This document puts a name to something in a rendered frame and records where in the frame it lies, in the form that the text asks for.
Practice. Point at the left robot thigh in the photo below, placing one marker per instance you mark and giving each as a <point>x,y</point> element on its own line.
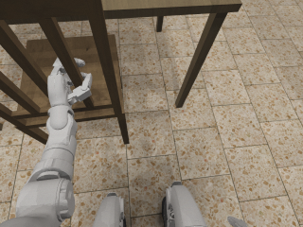
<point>110,212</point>

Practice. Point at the chair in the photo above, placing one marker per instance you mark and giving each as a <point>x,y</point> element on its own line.
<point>99,53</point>

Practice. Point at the robot left forearm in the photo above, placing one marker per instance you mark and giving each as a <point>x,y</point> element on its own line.
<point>60,148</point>

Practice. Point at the right robot hand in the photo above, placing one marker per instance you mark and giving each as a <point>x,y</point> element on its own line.
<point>235,222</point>

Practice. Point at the left robot hand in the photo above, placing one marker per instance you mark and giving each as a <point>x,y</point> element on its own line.
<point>59,83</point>

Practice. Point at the right robot shin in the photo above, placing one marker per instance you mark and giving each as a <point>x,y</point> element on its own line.
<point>170,215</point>

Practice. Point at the left robot upper arm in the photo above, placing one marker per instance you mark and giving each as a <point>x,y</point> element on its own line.
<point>45,203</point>

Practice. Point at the table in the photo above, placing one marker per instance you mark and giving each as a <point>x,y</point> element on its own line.
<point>122,9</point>

